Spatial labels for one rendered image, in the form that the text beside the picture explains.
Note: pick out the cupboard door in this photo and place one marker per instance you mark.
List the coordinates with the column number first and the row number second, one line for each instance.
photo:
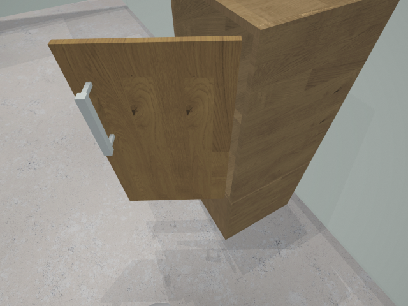
column 170, row 103

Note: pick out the handle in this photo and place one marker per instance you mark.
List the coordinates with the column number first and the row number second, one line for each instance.
column 88, row 111

